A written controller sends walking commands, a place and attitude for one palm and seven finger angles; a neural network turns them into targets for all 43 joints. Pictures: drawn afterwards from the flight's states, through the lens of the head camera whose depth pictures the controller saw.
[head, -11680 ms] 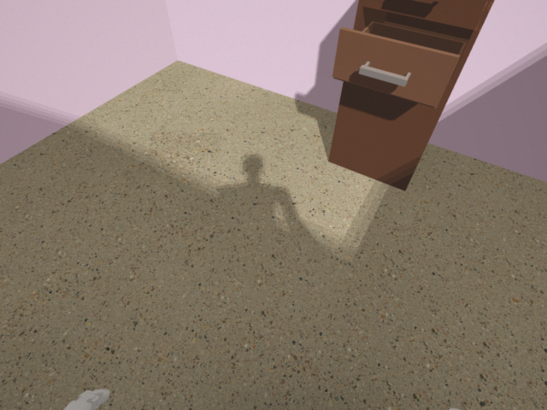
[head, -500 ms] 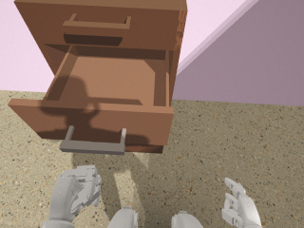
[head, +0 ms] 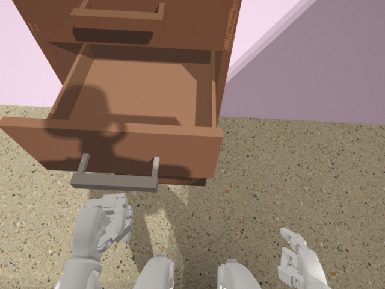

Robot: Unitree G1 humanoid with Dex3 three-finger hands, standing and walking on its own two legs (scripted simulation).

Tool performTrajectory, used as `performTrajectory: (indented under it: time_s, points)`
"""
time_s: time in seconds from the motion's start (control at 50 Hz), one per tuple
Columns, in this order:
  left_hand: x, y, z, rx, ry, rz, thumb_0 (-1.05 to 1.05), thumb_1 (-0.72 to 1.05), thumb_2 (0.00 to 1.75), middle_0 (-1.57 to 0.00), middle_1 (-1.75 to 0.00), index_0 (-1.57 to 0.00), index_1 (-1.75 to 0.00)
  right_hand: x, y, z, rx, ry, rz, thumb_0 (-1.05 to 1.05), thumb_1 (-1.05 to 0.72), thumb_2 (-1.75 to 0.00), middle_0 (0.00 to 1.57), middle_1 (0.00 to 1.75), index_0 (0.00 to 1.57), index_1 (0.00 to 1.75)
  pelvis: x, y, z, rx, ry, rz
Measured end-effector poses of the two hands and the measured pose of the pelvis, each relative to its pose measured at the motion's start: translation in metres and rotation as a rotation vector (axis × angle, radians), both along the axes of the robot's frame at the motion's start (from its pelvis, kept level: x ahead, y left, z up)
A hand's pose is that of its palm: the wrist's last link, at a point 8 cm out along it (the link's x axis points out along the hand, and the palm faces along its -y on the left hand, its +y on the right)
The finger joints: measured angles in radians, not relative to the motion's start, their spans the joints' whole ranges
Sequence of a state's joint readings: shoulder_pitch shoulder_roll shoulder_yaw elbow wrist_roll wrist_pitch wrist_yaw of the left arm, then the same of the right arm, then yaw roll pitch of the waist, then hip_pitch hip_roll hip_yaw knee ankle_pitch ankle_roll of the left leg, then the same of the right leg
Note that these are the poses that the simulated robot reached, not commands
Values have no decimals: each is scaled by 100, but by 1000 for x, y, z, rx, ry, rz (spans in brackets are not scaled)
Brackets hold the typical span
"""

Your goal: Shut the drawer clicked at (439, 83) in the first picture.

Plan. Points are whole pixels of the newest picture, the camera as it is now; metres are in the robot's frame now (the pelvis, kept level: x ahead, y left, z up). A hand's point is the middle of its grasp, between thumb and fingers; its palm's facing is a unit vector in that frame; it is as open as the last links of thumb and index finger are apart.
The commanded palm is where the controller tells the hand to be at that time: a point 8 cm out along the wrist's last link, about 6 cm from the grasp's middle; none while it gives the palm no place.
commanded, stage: bring the fist close to the handle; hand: left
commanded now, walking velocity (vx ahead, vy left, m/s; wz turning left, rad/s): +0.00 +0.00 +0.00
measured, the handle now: (118, 171) +0.33 +0.17 +0.04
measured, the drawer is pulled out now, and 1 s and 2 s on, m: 0.23 0.19 0.05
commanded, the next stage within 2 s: push the drawer shut in 0.16 s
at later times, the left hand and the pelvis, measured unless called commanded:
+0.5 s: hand (135, 218) +0.25 +0.12 +0.04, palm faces -0.03 -1.00 -0.03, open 3.3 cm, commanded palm +0.24 +0.17 +0.04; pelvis +0.00 +0.00 +0.00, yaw +0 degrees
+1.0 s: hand (139, 193) +0.29 +0.12 +0.03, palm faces -0.05 -1.00 -0.05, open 2.9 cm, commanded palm +0.30 +0.17 +0.04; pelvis -0.02 -0.01 +0.00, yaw +1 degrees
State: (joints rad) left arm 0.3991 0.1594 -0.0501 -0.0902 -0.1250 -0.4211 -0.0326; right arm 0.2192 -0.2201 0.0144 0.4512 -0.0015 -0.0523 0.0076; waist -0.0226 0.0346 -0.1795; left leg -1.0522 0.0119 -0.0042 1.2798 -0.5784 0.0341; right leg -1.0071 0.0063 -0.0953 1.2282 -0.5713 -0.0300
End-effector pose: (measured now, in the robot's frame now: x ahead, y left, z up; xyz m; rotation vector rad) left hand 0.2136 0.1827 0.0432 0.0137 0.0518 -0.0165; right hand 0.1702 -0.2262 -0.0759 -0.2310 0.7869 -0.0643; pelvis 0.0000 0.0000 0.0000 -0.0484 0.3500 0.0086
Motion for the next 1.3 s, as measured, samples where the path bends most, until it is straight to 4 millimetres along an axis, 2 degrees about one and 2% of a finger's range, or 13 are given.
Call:
performTrajectory:
  time_s: [0.34, 0.54, 0.74, 0.98, 1.3]
  points:
    - [-3, -6, 0, 3, -9, -10, 2, 91, 90, -140, -160, -140, -160, 7, -2, 2, -5, -23, 7, 1, -90, -90, 20, 30, 20, 30, -1, -2, -2, 1, 1, 3]
    - [18, -10, -2, 15, -31, -21, 2, 90, 90, -140, -160, -140, -160, 2, -4, -3, -1, 0, 9, 1, -90, -90, 20, 30, 20, 30, -3, -5, -2, 4, 1, 4]
    - [26, -7, -5, 25, -35, -25, -2, 86, 93, -140, -160, -140, -160, -13, -13, -8, -20, 48, 5, 1, -90, -90, 20, 30, 20, 30, -8, -7, 0, 4, -6, 11]
    - [58, -7, -7, 35, -54, -33, -4, 84, 96, -140, -160, -140, -160, -28, -17, -14, -32, 82, -8, 1, -91, -90, 20, 30, 20, 30, -20, -7, -1, 5, -13, 14]
    - [101, -7, -6, 35, -63, -26, -2, 83, 95, -140, -160, -140, -160, -60, -20, -15, -43, 170, -50, 1, -90, -90, 20, 30, 20, 30, -24, -1, 4, 7, -12, 6]
